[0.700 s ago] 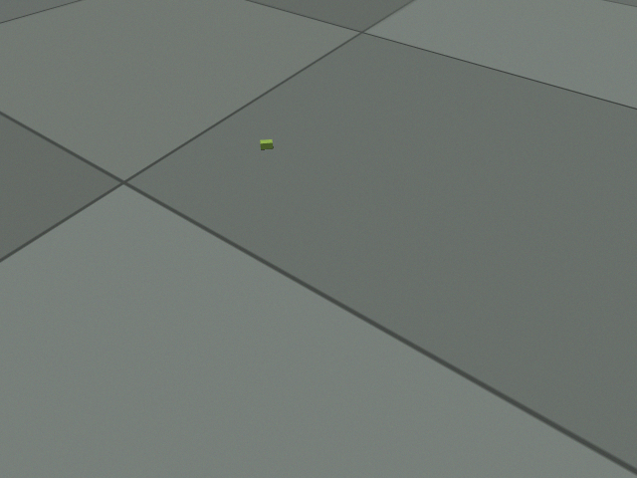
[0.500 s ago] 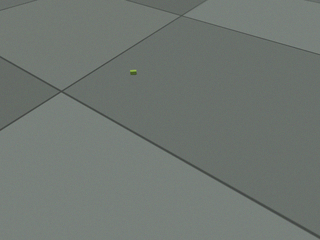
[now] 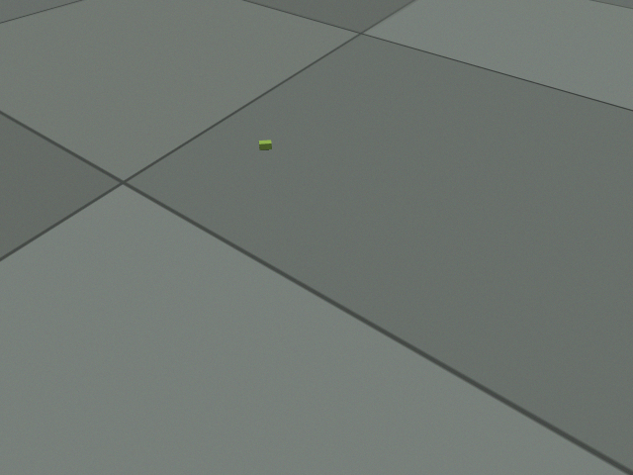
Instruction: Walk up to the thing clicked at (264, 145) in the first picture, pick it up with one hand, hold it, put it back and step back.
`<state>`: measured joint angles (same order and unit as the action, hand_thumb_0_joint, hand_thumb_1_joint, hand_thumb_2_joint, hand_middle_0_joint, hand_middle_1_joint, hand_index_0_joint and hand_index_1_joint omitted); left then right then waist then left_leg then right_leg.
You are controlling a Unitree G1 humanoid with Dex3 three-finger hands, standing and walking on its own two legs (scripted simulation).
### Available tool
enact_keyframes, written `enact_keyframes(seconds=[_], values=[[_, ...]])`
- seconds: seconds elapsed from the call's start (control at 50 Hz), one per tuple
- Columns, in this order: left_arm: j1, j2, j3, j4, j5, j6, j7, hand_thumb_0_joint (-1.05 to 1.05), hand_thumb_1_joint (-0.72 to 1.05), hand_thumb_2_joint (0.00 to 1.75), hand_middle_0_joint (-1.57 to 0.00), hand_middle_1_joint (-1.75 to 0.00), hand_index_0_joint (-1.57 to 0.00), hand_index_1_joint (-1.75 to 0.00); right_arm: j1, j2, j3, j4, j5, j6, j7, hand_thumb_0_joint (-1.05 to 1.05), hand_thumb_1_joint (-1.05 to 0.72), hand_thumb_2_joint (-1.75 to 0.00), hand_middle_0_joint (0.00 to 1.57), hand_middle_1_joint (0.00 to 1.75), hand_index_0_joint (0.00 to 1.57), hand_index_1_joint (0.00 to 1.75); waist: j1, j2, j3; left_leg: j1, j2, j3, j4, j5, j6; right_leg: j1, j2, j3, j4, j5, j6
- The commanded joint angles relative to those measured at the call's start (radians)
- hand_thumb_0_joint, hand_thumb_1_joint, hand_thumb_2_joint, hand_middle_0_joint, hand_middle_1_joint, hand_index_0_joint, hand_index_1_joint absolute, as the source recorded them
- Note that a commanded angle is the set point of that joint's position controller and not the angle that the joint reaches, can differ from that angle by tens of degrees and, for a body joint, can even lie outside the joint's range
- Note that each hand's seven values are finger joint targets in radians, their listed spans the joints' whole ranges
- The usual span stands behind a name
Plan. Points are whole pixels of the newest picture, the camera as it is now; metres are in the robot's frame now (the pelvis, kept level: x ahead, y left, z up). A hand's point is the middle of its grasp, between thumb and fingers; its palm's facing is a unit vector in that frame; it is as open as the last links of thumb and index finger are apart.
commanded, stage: stand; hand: left
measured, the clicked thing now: (265, 145) +1.85 +0.19 -0.76
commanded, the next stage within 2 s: walk up in 0.42 s
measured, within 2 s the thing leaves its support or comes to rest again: neither
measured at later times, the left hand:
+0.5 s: hand out of the picture +0.06 +0.26 -0.15, palm faces -0.09 -0.93 -0.35, open 7.3 cm
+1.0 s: hand (159, 353) +0.35 +0.25 -0.14, palm faces -0.35 -0.77 -0.53, open 7.3 cm
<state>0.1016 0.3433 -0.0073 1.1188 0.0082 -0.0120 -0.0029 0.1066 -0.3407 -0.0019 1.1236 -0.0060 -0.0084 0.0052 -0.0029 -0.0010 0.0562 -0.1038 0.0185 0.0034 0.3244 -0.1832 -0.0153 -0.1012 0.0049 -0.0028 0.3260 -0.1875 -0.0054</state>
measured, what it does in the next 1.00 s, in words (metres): walks ahead, turning right: right foot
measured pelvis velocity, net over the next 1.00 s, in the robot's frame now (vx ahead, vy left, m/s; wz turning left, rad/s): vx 0.17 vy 0.00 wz -0.45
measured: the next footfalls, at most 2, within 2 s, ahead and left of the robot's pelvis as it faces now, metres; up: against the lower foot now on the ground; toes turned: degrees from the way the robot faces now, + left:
right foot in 0.82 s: +0.15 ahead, -0.18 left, +0.00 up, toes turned -29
left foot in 1.22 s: +0.56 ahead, +0.09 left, +0.00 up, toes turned -33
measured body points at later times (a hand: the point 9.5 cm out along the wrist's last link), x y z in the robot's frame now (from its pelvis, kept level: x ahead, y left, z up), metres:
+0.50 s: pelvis +0.00 +0.01 +0.00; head +0.01 +0.00 +0.44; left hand +0.07 +0.31 -0.13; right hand +0.08 -0.31 -0.13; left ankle -0.01 +0.13 -0.74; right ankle -0.01 -0.11 -0.75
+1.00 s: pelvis +0.17 +0.00 -0.03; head +0.14 -0.04 +0.42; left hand +0.37 +0.29 -0.10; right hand +0.15 -0.35 -0.15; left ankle +0.25 +0.10 -0.70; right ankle +0.12 -0.16 -0.75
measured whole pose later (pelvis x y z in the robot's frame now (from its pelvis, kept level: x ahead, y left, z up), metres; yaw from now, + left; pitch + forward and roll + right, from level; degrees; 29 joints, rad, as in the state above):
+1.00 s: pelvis +0.17 +0.00 -0.03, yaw -26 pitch -4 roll -3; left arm 0.31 0.42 0.03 0.91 -0.01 -0.07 0.03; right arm 0.16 -0.48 -0.08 0.81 -0.05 0.04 0.15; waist -0.01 0.16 0.04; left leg -0.51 0.08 -0.06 1.12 -0.43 0.01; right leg -0.26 -0.03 -0.04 0.64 -0.32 0.01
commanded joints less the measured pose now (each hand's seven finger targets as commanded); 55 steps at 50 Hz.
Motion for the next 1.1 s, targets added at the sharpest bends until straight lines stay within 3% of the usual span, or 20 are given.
enact_keyframes(seconds=[0.0, 0.38, 0.4, 0.42, 0.48, 0.52, 0.54, 0.56, 0.58, 0.64, 0.74, 0.76, 0.78, 0.8, 0.82, 0.84, 0.86, 0.94, 1.0, 1.08], values=[[-0.034, 0.212, 0.039, -0.061, 0.001, -0.027, 0.014, 0.0, 0.9, 0.9, -0.2, -0.3, -0.2, -0.3, -0.035, -0.209, -0.038, -0.06, -0.001, -0.023, -0.015, 0.0, -0.9, -0.9, 0.2, 0.3, 0.2, 0.3, 0.004, 0.001, -0.089, 0.03, 0.115, -0.085, -0.036, 0.175, 0.034, 0.004, -0.134, 0.089, -0.047, 0.195, -0.02], [-0.031, 0.214, 0.04, -0.059, 0.001, -0.023, 0.013, 0.0, 0.9, 0.9, -0.2, -0.3, -0.2, -0.3, -0.031, -0.213, -0.037, -0.059, -0.002, -0.024, -0.015, 0.0, -0.9, -0.9, 0.2, 0.3, 0.2, 0.3, 0.004, -0.006, -0.068, 0.011, 0.114, -0.091, -0.056, 0.133, 0.034, -0.004, -0.132, 0.091, -0.06, 0.128, -0.02], [0.119, 0.386, 0.101, -0.104, 0.001, -0.026, -0.009, 0.0, 0.9, 0.9, -0.2, -0.3, -0.2, -0.3, -0.07, -0.401, -0.144, -0.204, -0.044, -0.04, 0.043, 0.0, -0.9, -0.9, 0.2, 0.3, 0.2, 0.3, -0.009, 0.114, -0.1, 0.101, 0.07, 0.001, 0.163, -0.4, 0.083, -0.23, -0.148, 0.259, -0.009, -0.338, -0.088], [0.096, 0.381, 0.1, -0.104, 0.002, -0.029, -0.015, 0.0, 0.9, 0.9, -0.2, -0.3, -0.2, -0.3, -0.063, -0.359, -0.136, -0.207, -0.048, -0.034, 0.065, 0.0, -0.9, -0.9, 0.2, 0.3, 0.2, 0.3, -0.028, 0.058, -0.039, 0.048, 0.044, -0.016, 0.219, -0.524, 0.105, -0.377, -0.168, 0.335, -0.055, -0.514, -0.089], [-0.072, 0.364, 0.113, -0.172, 0.014, -0.043, -0.004, 0.0, 0.9, 0.9, -0.2, -0.3, -0.2, -0.3, 0.064, -0.276, -0.134, -0.233, -0.034, -0.019, 0.097, 0.0, -0.9, -0.9, 0.2, 0.3, 0.2, 0.3, -0.121, -0.107, -0.006, 0.084, -0.012, -0.052, 0.334, -0.316, 0.113, -0.549, -0.184, 0.429, -0.11, -0.479, -0.087], [-0.189, 0.316, 0.097, -0.229, 0.017, -0.05, -0.001, 0.0, 0.9, 0.9, -0.2, -0.3, -0.2, -0.3, 0.241, -0.301, -0.161, -0.216, -0.024, -0.016, 0.096, 0.0, -0.9, -0.9, 0.2, 0.3, 0.2, 0.3, -0.254, -0.044, -0.028, 0.401, 0.039, -0.07, -0.012, -0.323, 0.138, -0.791, -0.041, 0.18, 0.002, -0.37, 0.022], [-0.225, 0.238, 0.084, -0.264, 0.012, -0.054, -0.002, 0.0, 0.9, 0.9, -0.2, -0.3, -0.2, -0.3, 0.299, -0.376, -0.187, -0.208, -0.031, -0.021, 0.082, 0.0, -0.9, -0.9, 0.2, 0.3, 0.2, 0.3, -0.287, 0.263, -0.099, 0.523, 0.312, -0.344, -0.222, -0.448, 0.19, -0.894, 0.077, -0.054, 0.395, -0.294, 0.048], [-0.162, 0.257, 0.086, -0.261, 0.011, -0.055, 0.002, 0.0, 0.9, 0.9, -0.2, -0.3, -0.2, -0.3, 0.143, -0.379, -0.185, -0.266, -0.03, -0.025, 0.074, 0.0, -0.9, -0.9, 0.2, 0.3, 0.2, 0.3, -0.196, 0.204, -0.064, 0.373, 0.417, -0.394, -0.199, -0.394, 0.211, -0.877, -0.029, -0.042, 0.565, -0.303, 0.0], [-0.066, 0.284, 0.09, -0.254, 0.008, -0.047, -0.002, 0.0, 0.9, 0.9, -0.2, -0.3, -0.2, -0.3, 0.007, -0.374, -0.175, -0.313, -0.028, -0.028, 0.076, 0.0, -0.9, -0.9, 0.2, 0.3, 0.2, 0.3, -0.099, 0.176, -0.068, 0.231, 0.435, -0.37, -0.194, -0.419, 0.235, -0.747, -0.102, -0.021, 0.606, -0.282, -0.006], [0.013, 0.327, 0.105, -0.188, -0.014, -0.056, -0.037, 0.0, 0.9, 0.9, -0.2, -0.3, -0.2, -0.3, -0.053, -0.32, -0.156, -0.349, -0.045, -0.047, 0.085, 0.0, -0.9, -0.9, 0.2, 0.3, 0.2, 0.3, -0.044, 0.1, -0.039, 0.126, 0.297, -0.188, -0.141, -0.378, 0.227, -0.534, -0.147, 0.018, 0.504, -0.218, -0.008], [0.157, 0.311, 0.113, -0.19, -0.019, -0.055, -0.039, 0.0, 0.9, 0.9, -0.2, -0.3, -0.2, -0.3, -0.106, -0.347, -0.161, -0.393, -0.057, -0.032, 0.111, 0.0, -0.9, -0.9, 0.2, 0.3, 0.2, 0.3, 0.034, 0.086, -0.026, -0.071, 0.194, 0.127, 0.05, -0.211, 0.162, -0.194, -0.129, -0.158, 0.33, -0.028, -0.025], [0.261, 0.321, 0.121, -0.161, -0.021, -0.059, -0.028, 0.0, 0.9, 0.9, -0.2, -0.3, -0.2, -0.3, -0.12, -0.349, -0.16, -0.407, -0.06, -0.024, 0.111, 0.0, -0.9, -0.9, 0.2, 0.3, 0.2, 0.3, 0.091, 0.046, -0.069, -0.216, 0.156, 0.189, 0.236, -0.07, 0.14, 0.034, -0.096, -0.177, 0.276, 0.001, -0.039], [0.417, 0.367, 0.145, -0.119, -0.021, -0.064, -0.011, 0.0, 0.9, 0.9, -0.2, -0.3, -0.2, -0.3, -0.106, -0.319, -0.152, -0.419, -0.063, -0.02, 0.11, 0.0, -0.9, -0.9, 0.2, 0.3, 0.2, 0.3, 0.156, -0.06, -0.145, -0.381, 0.082, 0.21, 0.525, 0.01, 0.112, 0.261, -0.056, -0.112, 0.28, -0.073, -0.061], [0.54, 0.431, 0.169, -0.105, -0.013, -0.06, 0.012, 0.0, 0.9, 0.9, -0.2, -0.3, -0.2, -0.3, -0.093, -0.276, -0.134, -0.445, -0.07, -0.016, 0.114, 0.0, -0.9, -0.9, 0.2, 0.3, 0.2, 0.3, 0.202, -0.239, -0.143, -0.641, -0.008, 0.179, 0.775, -0.379, 0.073, 0.436, -0.13, 0.082, 0.188, -0.248, -0.109], [0.525, 0.488, 0.187, -0.139, -0.006, -0.05, 0.033, 0.0, 0.9, 0.9, -0.2, -0.3, -0.2, -0.3, -0.07, -0.258, -0.116, -0.476, -0.06, -0.009, 0.129, 0.0, -0.9, -0.9, 0.2, 0.3, 0.2, 0.3, 0.176, -0.312, -0.121, -0.781, -0.024, 0.049, 0.922, -0.459, 0.028, 0.412, -0.312, 0.482, 0.014, -0.617, -0.159], [0.423, 0.5, 0.174, -0.191, -0.015, -0.057, 0.044, 0.0, 0.9, 0.9, -0.2, -0.3, -0.2, -0.3, -0.069, -0.318, -0.13, -0.486, -0.047, -0.01, 0.139, 0.0, -0.9, -0.9, 0.2, 0.3, 0.2, 0.3, 0.128, -0.221, -0.121, -0.784, -0.008, -0.12, 0.943, -0.405, 0.011, 0.302, -0.433, 0.837, -0.162, -0.779, -0.248], [0.298, 0.524, 0.167, -0.234, -0.014, -0.065, 0.055, 0.0, 0.9, 0.9, -0.2, -0.3, -0.2, -0.3, -0.134, -0.365, -0.142, -0.496, -0.049, -0.01, 0.138, 0.0, -0.9, -0.9, 0.2, 0.3, 0.2, 0.3, 0.082, -0.138, -0.035, -0.79, 0.077, -0.194, 0.96, -0.365, 0.014, 0.148, -0.499, 0.906, -0.202, -0.841, -0.31], [0.156, 0.452, 0.144, -0.286, -0.021, -0.092, 0.07, 0.0, 0.9, 0.9, -0.2, -0.3, -0.2, -0.3, -0.01, -0.354, -0.137, -0.437, -0.045, 0.006, 0.136, 0.0, -0.9, -0.9, 0.2, 0.3, 0.2, 0.3, -0.03, -0.067, 0.051, -0.598, 0.129, -0.146, 0.788, -0.208, 0.023, -0.156, -0.326, 0.436, -0.095, -0.497, -0.186], [0.089, 0.48, 0.148, -0.31, -0.018, -0.12, 0.072, 0.0, 0.9, 0.9, -0.2, -0.3, -0.2, -0.3, 0.046, -0.36, -0.153, -0.445, -0.054, 0.03, 0.164, 0.0, -0.9, -0.9, 0.2, 0.3, 0.2, 0.3, -0.073, -0.143, 0.059, -0.448, 0.118, -0.091, 0.703, -0.067, 0.014, -0.378, -0.246, 0.292, -0.121, -0.478, -0.162], [0.113, 0.497, 0.157, -0.313, -0.007, -0.126, 0.075, 0.0, 0.9, 0.9, -0.2, -0.3, -0.2, -0.3, 0.002, -0.345, -0.161, -0.482, -0.062, 0.048, 0.18, 0.0, -0.9, -0.9, 0.2, 0.3, 0.2, 0.3, -0.069, -0.151, 0.047, -0.372, 0.114, -0.041, 0.632, 0.058, -0.012, -0.479, -0.196, 0.193, -0.101, -0.404, -0.148]])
